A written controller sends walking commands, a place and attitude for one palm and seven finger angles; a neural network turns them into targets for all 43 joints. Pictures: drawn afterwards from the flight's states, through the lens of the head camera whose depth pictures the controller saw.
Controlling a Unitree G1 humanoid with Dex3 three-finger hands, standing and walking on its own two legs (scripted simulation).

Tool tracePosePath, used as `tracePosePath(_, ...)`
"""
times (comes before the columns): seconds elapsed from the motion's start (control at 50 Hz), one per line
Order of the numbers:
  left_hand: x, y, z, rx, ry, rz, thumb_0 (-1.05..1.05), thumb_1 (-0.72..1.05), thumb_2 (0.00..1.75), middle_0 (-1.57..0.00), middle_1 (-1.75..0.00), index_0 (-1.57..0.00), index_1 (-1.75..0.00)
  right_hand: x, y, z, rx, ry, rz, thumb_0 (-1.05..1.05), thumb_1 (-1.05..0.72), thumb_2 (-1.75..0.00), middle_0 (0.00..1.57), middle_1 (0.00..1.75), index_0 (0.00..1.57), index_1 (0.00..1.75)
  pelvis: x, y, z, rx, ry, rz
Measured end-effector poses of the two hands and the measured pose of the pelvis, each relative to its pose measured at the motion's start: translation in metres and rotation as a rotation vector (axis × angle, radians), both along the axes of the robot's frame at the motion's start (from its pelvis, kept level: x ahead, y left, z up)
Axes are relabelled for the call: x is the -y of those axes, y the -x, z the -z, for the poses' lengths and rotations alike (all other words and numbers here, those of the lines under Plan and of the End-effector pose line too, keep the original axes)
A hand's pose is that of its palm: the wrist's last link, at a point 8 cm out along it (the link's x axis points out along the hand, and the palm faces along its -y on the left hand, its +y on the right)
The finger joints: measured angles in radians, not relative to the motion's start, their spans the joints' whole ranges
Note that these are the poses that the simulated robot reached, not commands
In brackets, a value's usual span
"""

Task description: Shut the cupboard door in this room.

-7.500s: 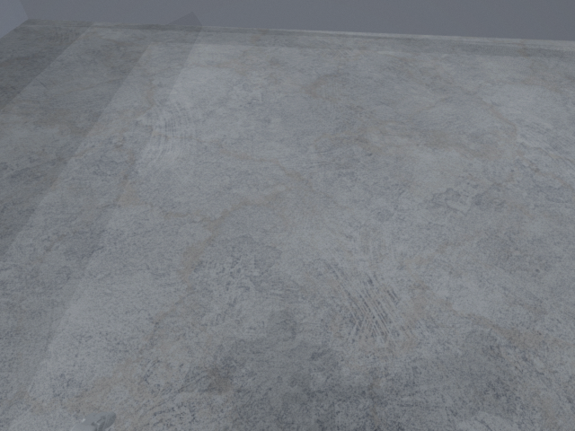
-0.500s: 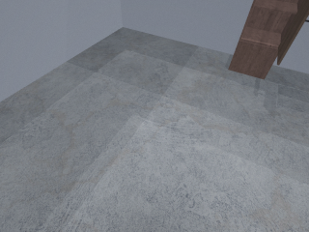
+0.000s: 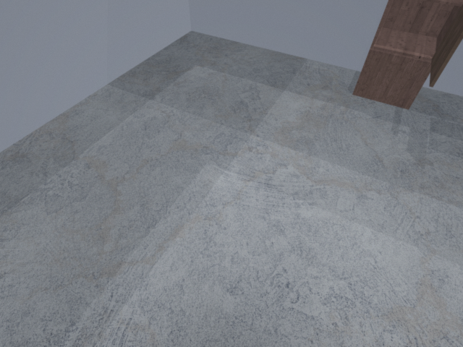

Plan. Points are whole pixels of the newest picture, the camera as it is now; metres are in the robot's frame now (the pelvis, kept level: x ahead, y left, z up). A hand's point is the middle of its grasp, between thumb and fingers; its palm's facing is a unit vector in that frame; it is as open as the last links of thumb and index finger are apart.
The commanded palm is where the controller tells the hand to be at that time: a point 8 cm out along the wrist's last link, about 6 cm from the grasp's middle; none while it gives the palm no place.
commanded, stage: turn or walk to find it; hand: left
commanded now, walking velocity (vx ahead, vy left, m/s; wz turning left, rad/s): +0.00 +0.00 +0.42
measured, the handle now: out of the picture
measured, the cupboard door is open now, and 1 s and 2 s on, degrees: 90 90 90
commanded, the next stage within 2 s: stand and wait in 0.02 s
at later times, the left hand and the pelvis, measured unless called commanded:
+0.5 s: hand out of the picture +0.01 +0.16 -0.17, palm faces +0.06 -0.98 -0.19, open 7.4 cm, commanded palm none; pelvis +0.02 +0.00 +0.00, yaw +1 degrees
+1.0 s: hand out of the picture +0.03 +0.19 -0.20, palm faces +0.20 -0.96 -0.18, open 7.4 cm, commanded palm none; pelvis +0.01 +0.00 -0.02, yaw +10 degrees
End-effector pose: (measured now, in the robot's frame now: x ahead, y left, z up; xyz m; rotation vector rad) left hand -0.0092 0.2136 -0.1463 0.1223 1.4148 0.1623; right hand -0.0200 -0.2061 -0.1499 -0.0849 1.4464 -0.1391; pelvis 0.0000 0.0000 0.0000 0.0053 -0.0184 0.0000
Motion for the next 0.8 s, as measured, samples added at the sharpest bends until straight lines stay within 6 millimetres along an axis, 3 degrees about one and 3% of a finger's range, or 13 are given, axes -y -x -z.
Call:
tracePosePath(0.24,-0.009,-0.007,0.009,0.013,-0.005,-0.041,0.00,0.91,0.89,-0.20,-0.30,-0.20,-0.30,0.016,-0.030,-0.003,0.036,0.054,-0.053,0.01,-0.91,-0.90,0.20,0.30,0.20,0.30,0.000,-0.004,0.006,-0.018,0.008,-0.035)
tracePosePath(0.46,-0.002,-0.015,-0.002,0.026,-0.005,-0.025,0.00,0.90,0.89,-0.20,-0.29,-0.20,-0.30,0.025,-0.060,-0.008,0.102,0.062,-0.074,0.01,-0.93,-0.90,0.20,0.30,0.20,0.30,0.003,-0.014,-0.002,-0.007,0.004,-0.025)
tracePosePath(0.8,0.001,-0.020,-0.003,0.029,-0.035,-0.043,0.00,0.90,0.89,-0.20,-0.30,-0.20,-0.30,0.036,-0.050,-0.003,0.040,0.044,-0.089,0.01,-0.91,-0.90,0.20,0.30,0.20,0.30,0.017,-0.016,0.000,0.001,0.007,-0.048)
